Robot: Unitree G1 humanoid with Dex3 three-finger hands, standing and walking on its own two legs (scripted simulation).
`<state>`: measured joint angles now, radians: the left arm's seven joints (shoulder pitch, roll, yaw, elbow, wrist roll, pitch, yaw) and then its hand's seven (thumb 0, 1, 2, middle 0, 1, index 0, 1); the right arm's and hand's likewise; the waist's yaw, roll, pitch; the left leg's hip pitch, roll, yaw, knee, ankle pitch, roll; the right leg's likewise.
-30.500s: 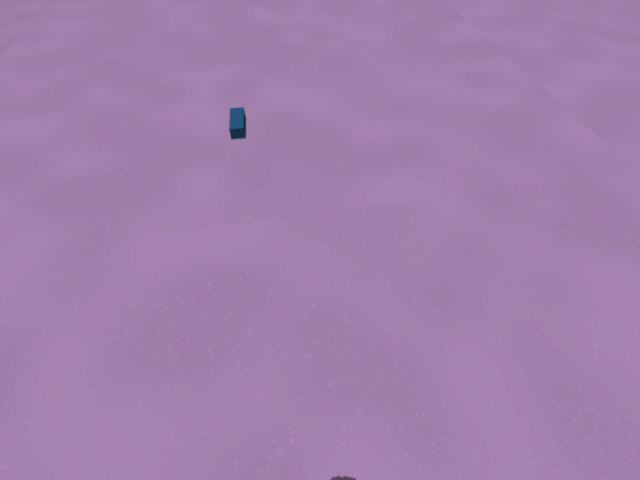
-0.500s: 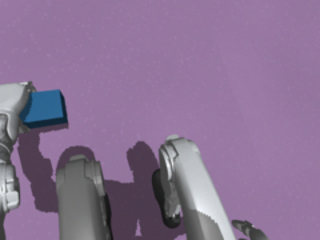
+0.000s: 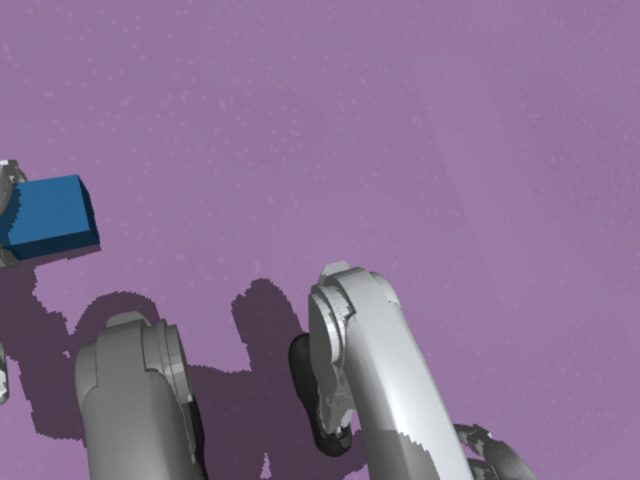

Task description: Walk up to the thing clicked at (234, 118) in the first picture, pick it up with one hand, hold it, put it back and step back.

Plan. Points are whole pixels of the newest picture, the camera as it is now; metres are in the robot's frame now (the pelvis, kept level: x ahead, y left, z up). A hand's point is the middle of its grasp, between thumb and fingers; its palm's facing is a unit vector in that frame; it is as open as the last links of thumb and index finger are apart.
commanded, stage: rest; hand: left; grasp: from above
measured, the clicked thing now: out of the picture +0.45 +0.30 -0.23
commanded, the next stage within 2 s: open in 1.12 s
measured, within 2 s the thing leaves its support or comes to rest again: rests again in 0.80 s
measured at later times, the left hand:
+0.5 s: hand (16, 221) +0.46 +0.29 -0.25, palm faces -0.47 -0.11 -0.88, open 10.5 cm
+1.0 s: hand (21, 226) +0.46 +0.29 -0.27, palm faces -0.46 -0.10 -0.88, open 10.5 cm
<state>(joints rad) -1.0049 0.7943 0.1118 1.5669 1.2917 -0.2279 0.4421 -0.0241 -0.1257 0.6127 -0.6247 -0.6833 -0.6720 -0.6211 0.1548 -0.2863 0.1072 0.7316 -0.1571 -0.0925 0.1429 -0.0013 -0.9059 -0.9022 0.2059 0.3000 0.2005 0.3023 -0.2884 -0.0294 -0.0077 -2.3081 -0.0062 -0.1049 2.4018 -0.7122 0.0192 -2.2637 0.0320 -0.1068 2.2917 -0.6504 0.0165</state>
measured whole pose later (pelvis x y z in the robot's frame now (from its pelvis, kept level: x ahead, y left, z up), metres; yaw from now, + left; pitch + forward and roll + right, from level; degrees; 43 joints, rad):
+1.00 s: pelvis +0.00 +0.01 -0.03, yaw -5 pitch +30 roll -13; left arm -1.03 0.96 0.13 1.69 1.33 -0.25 0.59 -0.02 -0.11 0.59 -0.63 -0.67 -0.68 -0.60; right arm 0.12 -0.33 0.24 0.69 -0.22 -0.19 0.21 0.00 -0.89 -0.90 0.21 0.30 0.20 0.30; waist -0.36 -0.12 0.12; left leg -2.35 0.00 -0.19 2.54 -0.73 0.02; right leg -2.28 0.05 -0.18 2.36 -0.64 0.03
